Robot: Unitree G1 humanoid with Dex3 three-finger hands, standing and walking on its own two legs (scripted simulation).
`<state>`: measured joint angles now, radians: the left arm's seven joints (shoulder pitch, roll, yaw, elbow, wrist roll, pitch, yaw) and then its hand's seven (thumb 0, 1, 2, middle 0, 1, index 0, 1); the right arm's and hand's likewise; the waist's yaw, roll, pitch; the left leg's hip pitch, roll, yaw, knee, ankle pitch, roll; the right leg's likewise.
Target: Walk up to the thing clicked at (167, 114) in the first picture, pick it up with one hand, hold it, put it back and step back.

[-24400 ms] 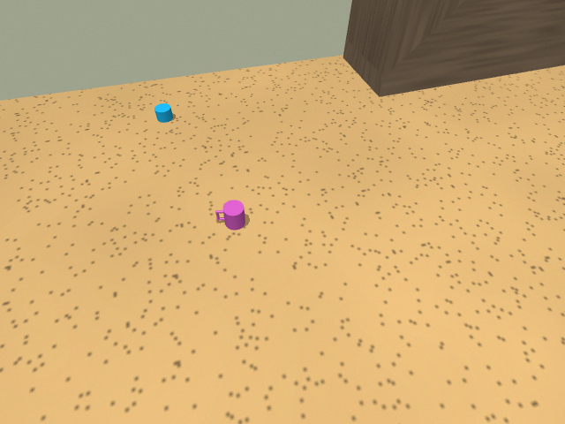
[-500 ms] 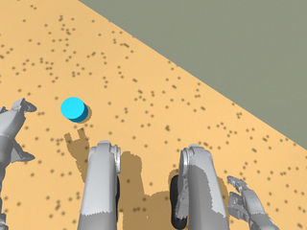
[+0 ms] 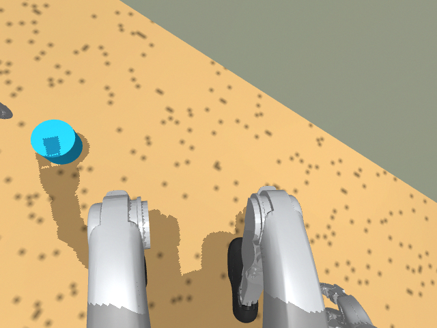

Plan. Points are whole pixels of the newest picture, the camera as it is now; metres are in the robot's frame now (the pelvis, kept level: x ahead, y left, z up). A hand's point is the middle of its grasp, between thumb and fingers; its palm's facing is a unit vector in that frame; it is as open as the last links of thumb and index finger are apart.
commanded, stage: rise first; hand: left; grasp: from above
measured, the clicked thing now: (58, 142) +0.47 +0.34 -0.31
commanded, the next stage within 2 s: approach in 1.02 s
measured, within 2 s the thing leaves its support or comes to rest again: neither
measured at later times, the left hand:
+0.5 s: hand out of the picture +0.41 +0.40 -0.18, palm faces -0.44 -0.10 -0.89, open 13.9 cm
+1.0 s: hand (4, 146) +0.42 +0.39 -0.20, palm faces -0.43 -0.12 -0.89, open 14.1 cm
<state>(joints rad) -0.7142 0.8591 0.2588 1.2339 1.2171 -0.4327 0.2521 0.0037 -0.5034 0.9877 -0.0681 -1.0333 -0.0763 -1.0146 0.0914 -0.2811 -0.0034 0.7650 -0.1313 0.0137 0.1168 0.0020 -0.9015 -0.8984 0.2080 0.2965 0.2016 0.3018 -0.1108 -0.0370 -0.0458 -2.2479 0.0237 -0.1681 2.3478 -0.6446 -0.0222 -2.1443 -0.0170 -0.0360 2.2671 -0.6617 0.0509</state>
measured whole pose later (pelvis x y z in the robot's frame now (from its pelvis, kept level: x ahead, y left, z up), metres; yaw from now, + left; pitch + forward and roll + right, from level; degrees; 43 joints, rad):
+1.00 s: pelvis +0.02 +0.00 -0.04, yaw -2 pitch +31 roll -10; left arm -0.81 0.96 0.28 1.39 1.33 -0.45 0.37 0.00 -0.53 1.01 -0.08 -1.04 -0.07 -1.03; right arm 0.05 -0.27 0.05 0.77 -0.20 0.04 0.15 0.00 -0.91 -0.90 0.21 0.30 0.20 0.30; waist -0.17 -0.06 0.00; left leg -2.35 0.01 -0.20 2.49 -0.69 -0.02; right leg -2.23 0.00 -0.04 2.39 -0.70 0.07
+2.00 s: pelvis +0.01 +0.00 -0.04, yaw -2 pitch +30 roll -10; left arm -0.84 0.94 0.19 1.43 1.28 -0.45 0.36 0.00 -0.49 0.95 -0.07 -1.08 -0.10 -1.04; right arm 0.09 -0.29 0.10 0.76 -0.19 0.01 0.16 0.00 -0.91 -0.89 0.21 0.30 0.20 0.30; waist -0.19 -0.07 0.05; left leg -2.34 0.01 -0.22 2.49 -0.68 -0.03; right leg -2.22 0.00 -0.06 2.38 -0.69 0.07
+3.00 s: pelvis +0.02 +0.01 -0.06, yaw -7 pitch +26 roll -14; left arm -0.94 1.04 0.18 1.72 1.38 -0.34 0.65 0.00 -0.50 0.95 -0.06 -1.02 -0.07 -1.00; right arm 0.01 -0.33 0.22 0.74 -0.32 -0.14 0.23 0.00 -0.90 -0.90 0.21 0.30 0.20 0.30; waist -0.31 -0.15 0.11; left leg -2.36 0.02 -0.29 2.60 -0.73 -0.02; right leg -2.22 0.05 -0.10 2.43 -0.69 0.08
